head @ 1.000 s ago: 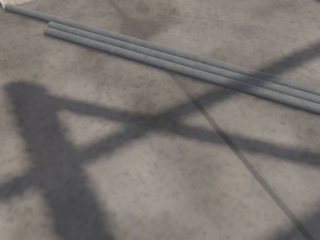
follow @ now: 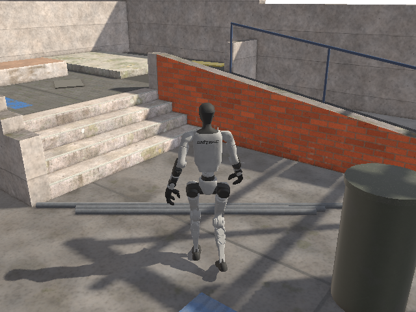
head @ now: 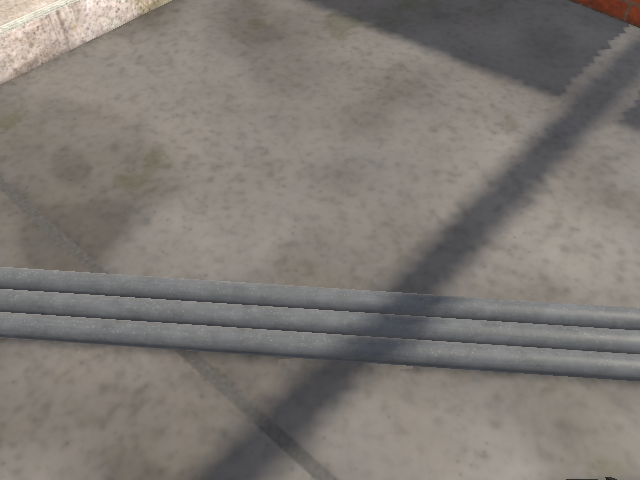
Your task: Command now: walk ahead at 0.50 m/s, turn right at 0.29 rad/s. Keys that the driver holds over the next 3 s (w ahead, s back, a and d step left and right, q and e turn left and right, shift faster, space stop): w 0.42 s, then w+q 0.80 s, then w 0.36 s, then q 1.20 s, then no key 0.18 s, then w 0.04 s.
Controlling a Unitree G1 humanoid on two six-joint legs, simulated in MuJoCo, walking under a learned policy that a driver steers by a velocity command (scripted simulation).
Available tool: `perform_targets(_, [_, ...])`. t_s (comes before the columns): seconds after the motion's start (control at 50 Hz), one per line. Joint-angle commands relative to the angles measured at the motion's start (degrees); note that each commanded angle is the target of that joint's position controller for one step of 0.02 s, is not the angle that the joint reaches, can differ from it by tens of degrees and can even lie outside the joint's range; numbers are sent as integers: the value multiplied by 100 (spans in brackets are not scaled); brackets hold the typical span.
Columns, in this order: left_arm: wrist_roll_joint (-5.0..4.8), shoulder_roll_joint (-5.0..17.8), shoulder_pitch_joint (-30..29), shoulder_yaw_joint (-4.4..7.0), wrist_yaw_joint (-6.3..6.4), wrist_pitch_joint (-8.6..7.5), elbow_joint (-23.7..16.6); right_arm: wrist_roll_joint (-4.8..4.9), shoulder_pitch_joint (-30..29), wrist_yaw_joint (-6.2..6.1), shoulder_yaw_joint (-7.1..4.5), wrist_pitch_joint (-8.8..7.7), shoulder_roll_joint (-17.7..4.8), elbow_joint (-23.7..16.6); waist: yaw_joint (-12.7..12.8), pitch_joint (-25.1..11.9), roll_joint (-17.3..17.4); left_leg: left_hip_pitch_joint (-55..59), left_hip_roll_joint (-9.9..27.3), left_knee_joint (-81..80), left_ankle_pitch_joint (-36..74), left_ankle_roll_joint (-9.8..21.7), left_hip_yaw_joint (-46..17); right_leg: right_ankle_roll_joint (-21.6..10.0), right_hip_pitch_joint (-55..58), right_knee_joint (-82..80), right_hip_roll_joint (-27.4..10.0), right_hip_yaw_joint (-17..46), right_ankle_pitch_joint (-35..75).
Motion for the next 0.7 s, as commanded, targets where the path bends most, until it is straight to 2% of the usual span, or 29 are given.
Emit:
perform_targets(0.02, [98,411,-64,32,-67,-51,-399,49,879,14,-237,27,-525,52,-432,-253,249,1965,1855,-1874,-1075,925,-2725,62,-2215,1045,-658,-15,569])
perform_targets(0.06, [166,342,-105,5,-137,24,-412,72,1032,17,-224,-58,-513,245,-298,-166,594,1569,1517,-2003,27,815,-1937,153,-1933,728,-784,-87,647])
perform_targets(0.12, [174,275,-330,-33,-188,69,-487,154,1329,71,-265,-189,-608,463,-255,-243,618,1604,1461,-2156,816,927,-1462,258,-2047,399,-830,-214,902])
perform_targets(0.16, [176,234,-821,-85,-218,68,-648,159,1436,76,-292,-189,-662,562,-311,-108,574,1610,1436,-2388,753,964,-1234,353,-2319,-54,-1003,-377,1276])
perform_targets(0.22, [142,81,-1533,-206,-259,30,-857,168,1640,93,-289,-138,-617,714,-473,31,570,1539,1213,-2522,865,871,-784,453,-2196,-1058,-1146,-731,1887])
perform_targets(0.26, [105,25,-1901,-267,-265,5,-960,166,1860,105,-312,-121,-681,836,-591,59,593,1555,1164,-2445,1095,799,-590,448,-1917,-1649,-1096,-915,2099])
perform_targets(0.32, [81,117,-2168,-271,-208,-32,-1049,145,2132,103,-343,-85,-784,991,-676,46,621,1848,1335,-2179,1554,719,-605,346,-1631,-2090,-985,-1047,2028])
perform_targets(0.36, [97,191,-2094,-248,-166,-67,-1061,136,2147,81,-361,-46,-841,1067,-582,38,645,2068,1474,-1872,1934,659,-646,197,-1371,-2342,-902,-1085,1704])
perform_targets(0.38, [122,219,-1793,-221,-137,-93,-967,149,2106,67,-367,-26,-867,1094,-411,-64,600,2101,1446,-1486,2428,593,-574,112,-929,-2607,-780,-1142,1640])
perform_targets(0.4, [172,308,-1150,-162,-90,-143,-726,171,2113,58,-347,-4,-812,1136,-123,-355,373,1997,1220,-631,2949,486,-326,-11,-66,-3004,-653,-1171,1714])
perform_targets(0.42, [262,600,-209,-49,-21,-202,-453,184,2074,44,-287,-16,-647,1061,251,-943,59,1353,948,566,2434,342,-91,-227,1220,-3072,-1138,-606,1537])
perform_targets(0.44, [358,1293,501,131,50,-206,-406,325,2348,66,-125,-40,-48,772,360,-1701,-1177,-493,212,2629,-32,52,386,-813,2917,-3442,-2872,1707,939])
perform_targets(0.46, [135,1236,463,160,39,-119,-344,196,2344,7,-256,12,-482,862,303,-1682,-1107,-1209,-75,3493,-2058,112,-66,-1044,2599,-4057,-3282,2879,876])
perform_targets(0.48, [66,862,-93,57,16,-102,-422,133,2041,3,-325,58,-621,852,49,-836,-519,-1390,291,3722,-1697,195,-410,-901,1867,-4095,-2994,2044,679])
perform_targets(0.5, [60,502,-521,-32,-11,-137,-485,159,1872,47,-301,56,-479,851,-108,-396,-361,-1271,490,3503,-1262,206,-429,-750,1185,-4325,-2729,1383,903])
perform_targets(0.52, [65,284,-726,-90,-16,-180,-486,171,1816,68,-300,98,-375,888,-246,-148,-399,-1066,614,3243,-1022,197,-398,-534,764,-4541,-2462,818,1199])
perform_targets(0.54, [45,161,-782,-126,6,-225,-429,91,1861,95,-305,173,-334,933,-366,-10,-503,-876,677,3098,-863,143,-384,-390,466,-4681,-2268,407,1534])
perform_targets(0.56, [57,143,-745,-128,18,-274,-380,55,1930,133,-296,234,-252,992,-413,-30,-512,-736,656,3129,-697,101,-346,-349,363,-4745,-2188,122,1895])
perform_targets(0.6, [34,200,-564,-98,33,-364,-254,62,1771,190,-314,296,-173,947,-475,-11,-382,-939,651,3144,-396,59,-322,-360,446,-4821,-2155,-283,2547])
perform_targets(0.64, [29,237,-387,-73,49,-400,-150,58,1385,232,-323,323,-128,820,-440,65,-315,-1359,705,3020,-41,15,-295,-370,626,-4866,-2150,-621,2917])
perform_targets(0.7, [34,160,-170,-90,74,-393,-7,47,729,288,-302,335,-54,567,-351,203,-286,-1743,704,2453,454,-65,-167,-354,796,-4860,-2079,-1079,3311])
Next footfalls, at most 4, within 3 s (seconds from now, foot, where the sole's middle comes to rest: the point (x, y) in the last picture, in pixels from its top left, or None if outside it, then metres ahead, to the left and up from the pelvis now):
0.42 right None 0.35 -0.13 -0.76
0.96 left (318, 411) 0.61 0.06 -0.76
1.42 right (354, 277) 0.94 0.00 -0.73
1.90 left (237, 258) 1.01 0.30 -0.76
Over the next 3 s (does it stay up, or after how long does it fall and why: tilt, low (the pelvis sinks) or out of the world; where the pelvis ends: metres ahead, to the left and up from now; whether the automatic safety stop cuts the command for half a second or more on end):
stays up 0.93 0.14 0.06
